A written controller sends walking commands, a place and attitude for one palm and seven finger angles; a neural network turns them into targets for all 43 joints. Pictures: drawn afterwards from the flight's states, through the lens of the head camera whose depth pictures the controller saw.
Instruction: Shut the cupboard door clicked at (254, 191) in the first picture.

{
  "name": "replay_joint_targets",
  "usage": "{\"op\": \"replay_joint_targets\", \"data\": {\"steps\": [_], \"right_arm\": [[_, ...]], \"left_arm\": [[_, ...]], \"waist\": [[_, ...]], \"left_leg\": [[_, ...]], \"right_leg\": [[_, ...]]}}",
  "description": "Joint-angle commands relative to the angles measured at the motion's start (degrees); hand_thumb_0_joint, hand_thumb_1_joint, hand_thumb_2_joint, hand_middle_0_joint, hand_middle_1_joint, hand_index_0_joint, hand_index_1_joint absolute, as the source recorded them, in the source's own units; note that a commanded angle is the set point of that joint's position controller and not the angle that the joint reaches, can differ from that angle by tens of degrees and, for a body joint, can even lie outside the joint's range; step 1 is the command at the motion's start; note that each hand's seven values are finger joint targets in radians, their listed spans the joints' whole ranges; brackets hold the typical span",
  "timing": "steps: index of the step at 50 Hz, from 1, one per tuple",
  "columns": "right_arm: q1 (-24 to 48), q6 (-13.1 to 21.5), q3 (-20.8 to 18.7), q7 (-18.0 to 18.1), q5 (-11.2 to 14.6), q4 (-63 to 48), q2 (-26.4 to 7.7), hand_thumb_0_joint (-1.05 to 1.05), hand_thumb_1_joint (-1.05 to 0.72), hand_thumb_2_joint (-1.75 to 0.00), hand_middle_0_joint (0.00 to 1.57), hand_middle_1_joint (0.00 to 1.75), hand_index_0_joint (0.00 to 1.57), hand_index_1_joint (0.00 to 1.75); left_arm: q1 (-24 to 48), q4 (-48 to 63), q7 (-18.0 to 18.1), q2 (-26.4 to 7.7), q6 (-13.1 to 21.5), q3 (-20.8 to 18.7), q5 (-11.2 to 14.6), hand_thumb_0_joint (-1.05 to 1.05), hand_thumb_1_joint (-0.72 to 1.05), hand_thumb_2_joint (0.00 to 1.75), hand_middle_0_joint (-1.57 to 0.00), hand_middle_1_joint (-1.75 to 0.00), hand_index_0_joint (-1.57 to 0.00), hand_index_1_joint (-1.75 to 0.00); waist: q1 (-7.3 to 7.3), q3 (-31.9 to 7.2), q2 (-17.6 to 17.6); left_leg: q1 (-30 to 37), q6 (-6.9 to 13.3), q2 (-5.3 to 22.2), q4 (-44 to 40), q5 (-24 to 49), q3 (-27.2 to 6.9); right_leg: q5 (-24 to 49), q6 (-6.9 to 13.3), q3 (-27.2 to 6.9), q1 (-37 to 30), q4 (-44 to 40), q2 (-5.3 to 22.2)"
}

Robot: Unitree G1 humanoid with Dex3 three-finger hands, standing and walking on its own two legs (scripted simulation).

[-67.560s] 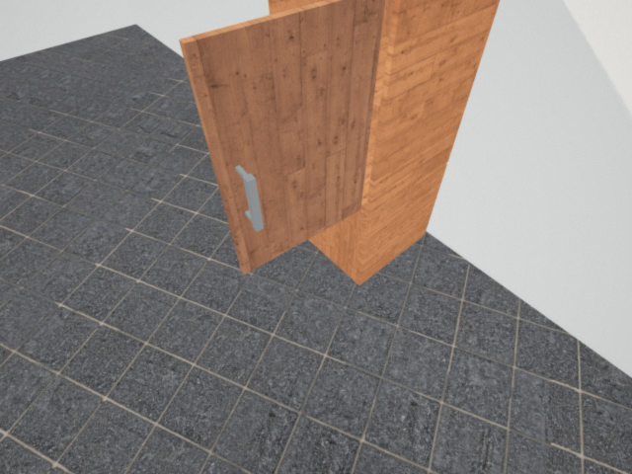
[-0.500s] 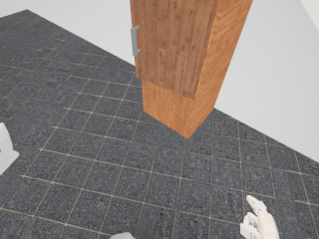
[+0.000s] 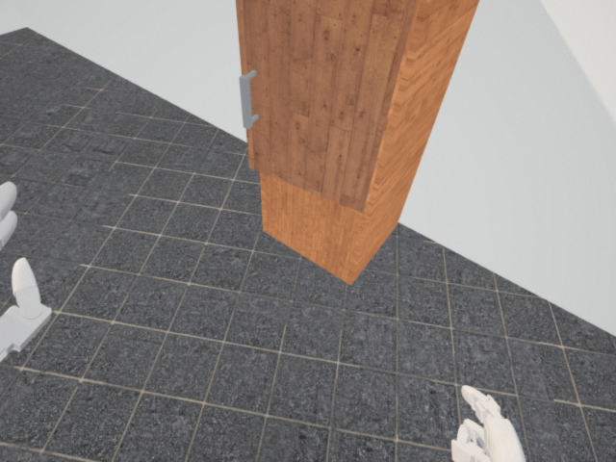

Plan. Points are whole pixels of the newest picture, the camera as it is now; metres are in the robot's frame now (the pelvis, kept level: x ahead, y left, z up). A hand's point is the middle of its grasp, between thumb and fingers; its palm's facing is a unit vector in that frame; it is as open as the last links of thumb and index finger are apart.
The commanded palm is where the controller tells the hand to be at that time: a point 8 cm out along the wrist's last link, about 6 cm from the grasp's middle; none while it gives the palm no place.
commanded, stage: stop stepping back and stand still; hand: left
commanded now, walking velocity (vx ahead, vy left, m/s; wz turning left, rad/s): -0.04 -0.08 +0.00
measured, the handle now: (250, 100) +0.98 +0.18 -0.07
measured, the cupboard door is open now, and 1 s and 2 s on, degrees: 8 8 8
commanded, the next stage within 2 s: let the arm hang, fingers relaxed in 0.68 s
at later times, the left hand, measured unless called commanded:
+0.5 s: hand out of the picture +0.14 +0.28 +0.16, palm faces +0.46 -0.81 -0.37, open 7.4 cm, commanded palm +0.08 +0.31 +0.18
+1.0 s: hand out of the picture +0.06 +0.23 -0.12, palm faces -0.01 -0.96 -0.29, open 7.4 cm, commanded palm none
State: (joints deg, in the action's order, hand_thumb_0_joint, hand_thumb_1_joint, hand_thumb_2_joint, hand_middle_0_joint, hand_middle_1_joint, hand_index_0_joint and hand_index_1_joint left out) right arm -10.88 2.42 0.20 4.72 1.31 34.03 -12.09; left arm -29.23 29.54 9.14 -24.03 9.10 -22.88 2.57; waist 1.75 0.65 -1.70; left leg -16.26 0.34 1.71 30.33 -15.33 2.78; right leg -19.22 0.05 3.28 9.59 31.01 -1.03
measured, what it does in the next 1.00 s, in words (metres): shifts its weight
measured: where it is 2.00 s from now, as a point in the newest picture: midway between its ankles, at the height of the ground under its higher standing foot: outside the picture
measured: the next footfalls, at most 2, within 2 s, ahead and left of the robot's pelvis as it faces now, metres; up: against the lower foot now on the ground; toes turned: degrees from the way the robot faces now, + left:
none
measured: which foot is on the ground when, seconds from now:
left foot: down 0.00-1.00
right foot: down 0.00-1.00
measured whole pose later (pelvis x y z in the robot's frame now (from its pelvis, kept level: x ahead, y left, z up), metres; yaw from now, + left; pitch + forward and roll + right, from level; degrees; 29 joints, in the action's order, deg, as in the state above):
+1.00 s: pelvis -0.06 +0.02 -0.01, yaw +0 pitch -1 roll -1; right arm -9.3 0.6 0.4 -0.2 -1.2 48.0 -17.3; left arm -17.7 -33.6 -0.1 -13.8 -3.4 -0.6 -1.2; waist 1.4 -0.2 2.5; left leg -21.3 2.7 -0.4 33.7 -11.9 3.5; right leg -19.7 -0.2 2.8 14.3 34.6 1.2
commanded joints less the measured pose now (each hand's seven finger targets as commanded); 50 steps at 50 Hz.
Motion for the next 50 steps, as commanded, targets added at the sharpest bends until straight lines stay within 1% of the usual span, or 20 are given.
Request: {"op": "replay_joint_targets", "data": {"steps": [1, 2, 7, 10, 12, 15, 17, 19, 22, 29, 32, 35, 38, 39, 40, 41, 44, 46, 48, 50], "right_arm": [[3.0, 2.5, -2.3, -0.2, -0.1, -9.3, -6.0, 0.00, -0.90, -0.90, 0.20, 0.30, 0.20, 0.30], [2.4, 2.4, -2.5, -0.3, -0.3, -9.1, -6.0, 0.00, -0.90, -0.90, 0.20, 0.30, 0.20, 0.30], [1.9, 2.1, -2.5, 0.1, 0.0, -8.9, -6.1, 0.00, -0.90, -0.90, 0.20, 0.30, 0.20, 0.30], [2.3, 2.3, -2.3, 0.5, 0.1, -8.9, -6.6, 0.00, -0.90, -0.90, 0.20, 0.30, 0.20, 0.30], [3.1, 2.8, -2.1, 0.8, -0.1, -8.4, -6.9, 0.00, -0.90, -0.90, 0.20, 0.30, 0.20, 0.30], [3.3, 3.3, -1.7, 1.0, -0.3, -7.9, -6.7, 0.00, -0.90, -0.90, 0.20, 0.30, 0.20, 0.30], [3.9, 3.8, -1.7, 1.2, -0.6, -7.5, -7.0, 0.00, -0.90, -0.90, 0.20, 0.30, 0.20, 0.30], [3.7, 3.9, -1.4, 1.2, -0.8, -7.2, -6.4, 0.00, -0.90, -0.90, 0.20, 0.30, 0.20, 0.30], [3.9, 4.2, -1.7, 1.1, -1.0, -7.1, -6.7, 0.00, -0.90, -0.90, 0.20, 0.30, 0.20, 0.30], [3.6, 5.0, -1.3, 0.7, -0.9, -7.8, -6.1, 0.00, -0.90, -0.90, 0.20, 0.30, 0.20, 0.30], [3.4, 5.4, -1.6, 0.6, -0.9, -7.7, -6.1, 0.00, -0.90, -0.90, 0.20, 0.30, 0.20, 0.30], [3.0, 5.4, -1.7, 0.3, -0.7, -7.2, -6.1, 0.00, -0.90, -0.90, 0.20, 0.30, 0.20, 0.30], [3.2, 5.6, -1.7, 0.4, -0.9, -6.5, -6.2, 0.00, -0.90, -0.90, 0.20, 0.30, 0.20, 0.30], [6.2, 8.9, -3.9, -5.1, -1.5, 6.5, -17.0, 0.00, -0.90, -0.90, 0.20, 0.30, 0.20, 0.30], [1.4, 5.1, -4.2, -5.1, -1.2, 6.6, -14.6, 0.00, -0.90, -0.90, 0.20, 0.30, 0.20, 0.30], [0.7, 4.0, -4.0, -4.9, -1.3, 5.6, -14.0, 0.00, -0.90, -0.90, 0.20, 0.30, 0.20, 0.30], [0.6, 1.7, -2.8, -4.7, -2.0, 7.2, -14.1, 0.00, -0.90, -0.90, 0.20, 0.30, 0.20, 0.30], [0.9, 0.4, -2.3, -4.7, -2.3, 8.2, -13.3, 0.00, -0.90, -0.90, 0.20, 0.30, 0.20, 0.30], [-0.2, -1.0, -1.7, -4.8, -2.6, 9.5, -11.4, 0.00, -0.90, -0.90, 0.20, 0.30, 0.20, 0.30], [-0.5, -1.9, -1.1, -4.8, -2.8, 11.4, -10.0, 0.00, -0.90, -0.90, 0.20, 0.30, 0.20, 0.30]], "left_arm": [[-8.8, 13.5, 0.8, -12.0, 4.9, -11.6, 0.7, 0.00, 0.90, 0.90, -0.20, -0.30, -0.20, -0.30], [-10.6, 12.4, 0.9, -13.0, 4.9, -13.3, 0.9, 0.00, 0.90, 0.90, -0.20, -0.30, -0.20, -0.30], [-9.3, 9.9, 1.0, -11.7, 4.3, -12.2, 2.2, 0.00, 0.90, 0.90, -0.20, -0.30, -0.20, -0.30], [-7.0, 9.5, 1.0, -9.8, 3.5, -9.2, 2.1, 0.00, 0.90, 0.90, -0.20, -0.30, -0.20, -0.30], [-3.9, 9.8, 1.0, -10.5, 3.1, -8.7, 1.7, 0.00, 0.90, 0.90, -0.20, -0.30, -0.20, -0.30], [1.2, 8.7, 1.0, -8.2, 2.8, -5.3, 0.9, 0.00, 0.90, 0.90, -0.20, -0.30, -0.20, -0.30], [5.7, 9.7, 1.3, -10.0, 3.1, -5.9, 0.2, 0.00, 0.90, 0.90, -0.20, -0.30, -0.20, -0.30], [6.7, 7.2, 1.3, -8.4, 3.2, -4.6, -0.4, 0.00, 0.90, 0.90, -0.20, -0.30, -0.20, -0.30], [8.4, 7.7, 1.5, -9.6, 3.6, -5.6, -0.8, 0.00, 0.90, 0.90, -0.20, -0.30, -0.20, -0.30], [1.4, 7.8, 1.0, -8.6, 4.2, -6.7, -0.5, 0.00, 0.90, 0.90, -0.20, -0.30, -0.20, -0.30], [-1.9, 6.4, 0.9, -9.3, 4.2, -8.3, -0.1, 0.00, 0.90, 0.90, -0.20, -0.30, -0.20, -0.30], [-1.8, 6.8, 0.9, -8.1, 4.2, -6.9, 0.2, 0.00, 0.90, 0.90, -0.20, -0.30, -0.20, -0.30], [0.3, 7.1, 1.1, -7.9, 4.0, -6.1, 0.1, 0.00, 0.90, 0.90, -0.20, -0.30, -0.20, -0.30], [2.7, -36.4, -7.3, 1.6, -4.0, 17.3, -4.3, 0.00, 0.90, 0.90, -0.20, -0.30, -0.20, -0.30], [3.4, -37.5, -8.3, 1.6, -8.3, 16.2, -3.8, 0.00, 0.90, 0.90, -0.20, -0.30, -0.20, -0.30], [4.2, -36.5, -8.6, 1.9, -9.6, 16.6, -3.6, 0.00, 0.90, 0.90, -0.20, -0.30, -0.20, -0.30], [8.3, -44.6, -8.9, 1.3, -9.0, 17.5, -4.2, 0.00, 0.90, 0.90, -0.20, -0.30, -0.20, -0.30], [10.7, -51.3, -8.9, 0.8, -8.9, 18.2, -4.3, 0.00, 0.90, 0.90, -0.20, -0.30, -0.20, -0.30], [11.8, -57.9, -8.6, 1.4, -9.4, 19.3, -4.0, 0.00, 0.90, 0.90, -0.20, -0.30, -0.20, -0.30], [12.2, -63.9, -8.2, 2.4, -9.8, 20.4, -3.7, 0.00, 0.90, 0.90, -0.20, -0.30, -0.20, -0.30]], "waist": [[-1.80, -9.2, 12.0], [-1.75, -10.3, 11.9], [-1.07, -14.3, 5.4], [-1.10, -12.2, 5.5], [-1.31, -10.2, 5.5], [-1.13, -5.4, 4.6], [-1.14, -2.6, 5.7], [-1.08, -0.1, 5.0], [-1.20, 0.6, 6.3], [-1.80, -2.3, 10.1], [-2.01, -3.7, 7.8], [-1.70, -4.3, 3.8], [-1.45, -3.9, 4.1], [-0.06, -0.2, 5.9], [-0.31, -4.7, 6.4], [-0.34, -3.3, 6.3], [-1.24, -3.4, -4.8], [-0.99, -2.6, -11.9], [-0.61, -2.8, -10.4], [-0.62, -2.2, -3.7]], "left_leg": [[1.5, 0.6, 6.5, -3.6, 30.6, -4.9], [1.1, 0.2, 6.2, -3.6, 29.7, -5.0], [3.7, -0.1, 5.5, -1.3, 28.1, -3.1], [3.6, 0.3, 5.5, -3.1, 21.4, -3.4], [2.9, 0.6, 5.4, -4.7, 15.6, -3.8], [1.4, 0.8, 4.6, -6.7, 4.9, -4.1], [0.0, 0.8, 3.9, -7.8, -3.5, -4.3], [-1.3, 0.8, 3.5, -8.7, -7.4, -4.7], [-2.1, 0.7, 3.2, -10.1, -10.5, -5.4], [-7.3, 1.2, 5.0, -18.0, -17.4, -9.1], [-7.5, 1.1, 4.6, -16.9, -15.4, -8.1], [-3.6, 0.6, 3.3, -11.5, -8.5, -5.8], [-0.3, 0.5, 3.1, -9.0, -4.1, -5.2], [-4.6, 0.9, 5.0, 0.7, 12.9, -6.6], [0.3, 0.4, 4.9, 0.6, 14.6, -4.8], [0.6, 0.6, 5.2, 0.2, 12.4, -4.9], [-2.3, 2.5, 5.4, -1.0, 12.7, -8.3], [-0.6, 2.4, 3.7, 0.4, 11.6, -7.9], [1.7, 1.9, 2.4, 1.1, 12.7, -6.7], [2.5, 1.6, 2.7, -1.7, 12.2, -7.0]], "right_leg": [[22.8, -0.1, -2.0, -4.4, -4.4, 2.7], [24.2, 0.2, -2.2, -5.5, -4.7, 3.1], [33.0, -0.2, -4.3, -5.8, -5.0, 5.0], [25.4, -0.6, -4.4, -3.0, -6.4, 4.4], [19.9, -0.8, -4.6, -1.1, -7.9, 4.3], [9.8, -0.7, -5.5, 2.7, -11.0, 4.2], [1.9, -0.2, -6.6, 5.3, -13.8, 4.7], [-4.0, 0.2, -6.7, 6.9, -15.3, 4.4], [-7.4, 0.4, -6.0, 7.1, -15.6, 3.9], [-2.0, -0.4, -1.5, -1.6, -8.8, 0.4], [-0.1, -0.3, -1.7, -3.3, -9.6, 0.7], [-0.3, 0.3, -4.3, -0.1, -12.9, 2.9], [0.0, 0.6, -5.7, 3.2, -14.2, 4.1], [12.3, 2.2, -2.4, 7.4, -5.1, 7.7], [12.8, 2.5, -6.1, 7.2, -6.2, 7.6], [8.6, 2.3, -5.0, 9.1, -5.8, 6.9], [6.2, 2.8, -4.7, 6.9, -3.9, 5.3], [6.8, 3.6, -6.8, 8.4, -5.7, 7.3], [7.6, 4.6, -7.6, 9.4, -5.7, 8.8], [4.5, 3.7, -7.1, 8.9, -5.7, 8.0]]}}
